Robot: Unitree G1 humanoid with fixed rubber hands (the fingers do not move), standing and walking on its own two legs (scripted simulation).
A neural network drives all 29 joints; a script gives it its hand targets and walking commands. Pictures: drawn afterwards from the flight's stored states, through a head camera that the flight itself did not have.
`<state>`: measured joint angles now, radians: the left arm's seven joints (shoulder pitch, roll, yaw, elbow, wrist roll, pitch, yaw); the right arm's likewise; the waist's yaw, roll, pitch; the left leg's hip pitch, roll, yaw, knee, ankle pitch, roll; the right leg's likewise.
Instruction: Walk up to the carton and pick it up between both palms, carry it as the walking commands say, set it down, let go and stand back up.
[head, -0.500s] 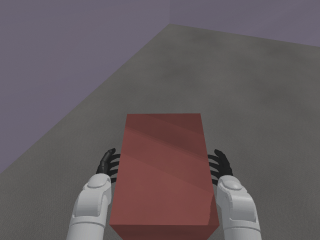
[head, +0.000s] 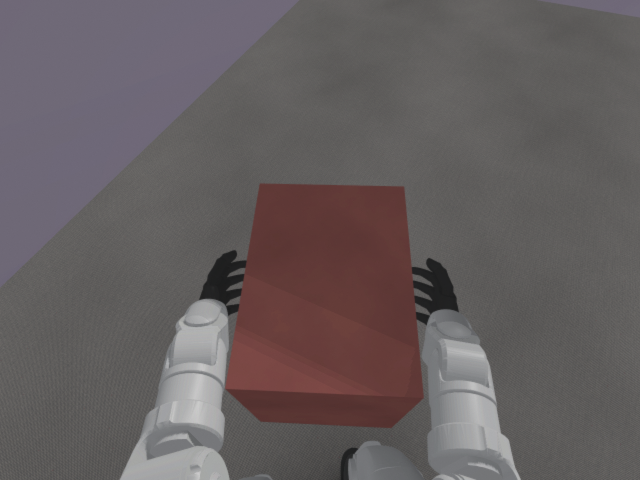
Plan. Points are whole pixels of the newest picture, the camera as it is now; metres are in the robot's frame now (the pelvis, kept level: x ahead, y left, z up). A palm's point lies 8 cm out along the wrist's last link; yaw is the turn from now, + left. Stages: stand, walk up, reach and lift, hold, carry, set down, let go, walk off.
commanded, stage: set down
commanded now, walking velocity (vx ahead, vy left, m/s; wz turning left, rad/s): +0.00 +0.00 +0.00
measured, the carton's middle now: (328, 310) +0.35 -0.05 -0.09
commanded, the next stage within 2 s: none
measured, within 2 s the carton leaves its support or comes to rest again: neither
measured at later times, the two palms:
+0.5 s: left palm (238, 315) +0.37 +0.10 -0.11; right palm (428, 331) +0.31 -0.20 -0.11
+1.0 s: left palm (249, 320) +0.40 +0.09 -0.19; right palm (415, 330) +0.35 -0.21 -0.20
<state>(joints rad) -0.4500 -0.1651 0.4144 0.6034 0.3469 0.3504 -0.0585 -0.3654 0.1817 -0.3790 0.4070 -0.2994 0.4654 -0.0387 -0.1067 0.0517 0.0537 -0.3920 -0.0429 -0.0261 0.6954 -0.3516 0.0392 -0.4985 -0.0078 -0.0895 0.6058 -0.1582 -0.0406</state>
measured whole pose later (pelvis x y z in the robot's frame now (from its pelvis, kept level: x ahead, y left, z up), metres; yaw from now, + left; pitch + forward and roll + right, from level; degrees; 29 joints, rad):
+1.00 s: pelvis -0.03 +0.01 -0.13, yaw +0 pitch +35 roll +1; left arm -0.71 -0.12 0.39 0.64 0.19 0.22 0.04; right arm -0.64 0.08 -0.44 0.49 -0.24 0.29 -0.01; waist -0.08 0.09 -0.15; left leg -1.42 -0.06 0.03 1.34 -0.53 0.04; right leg -1.54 -0.04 -0.05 1.23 -0.29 -0.04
